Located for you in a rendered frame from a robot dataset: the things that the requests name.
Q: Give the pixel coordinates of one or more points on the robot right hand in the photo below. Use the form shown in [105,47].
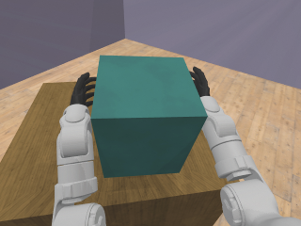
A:
[200,82]

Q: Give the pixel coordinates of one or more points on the robot right upper arm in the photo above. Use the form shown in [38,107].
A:
[250,203]

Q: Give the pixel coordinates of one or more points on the robot right forearm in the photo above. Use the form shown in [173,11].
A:
[230,156]

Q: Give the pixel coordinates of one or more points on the carton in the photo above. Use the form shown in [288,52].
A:
[146,115]

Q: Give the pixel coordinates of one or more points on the pedestal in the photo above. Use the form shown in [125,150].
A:
[29,173]

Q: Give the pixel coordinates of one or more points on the robot left hand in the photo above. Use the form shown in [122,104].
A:
[79,95]

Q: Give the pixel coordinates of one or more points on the robot left upper arm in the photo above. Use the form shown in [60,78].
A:
[87,214]

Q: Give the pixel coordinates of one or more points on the robot left forearm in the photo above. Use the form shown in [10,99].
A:
[74,151]

